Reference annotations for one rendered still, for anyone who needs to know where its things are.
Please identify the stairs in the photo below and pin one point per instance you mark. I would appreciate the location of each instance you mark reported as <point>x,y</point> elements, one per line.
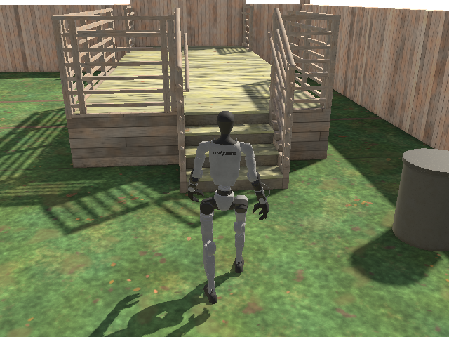
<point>266,165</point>

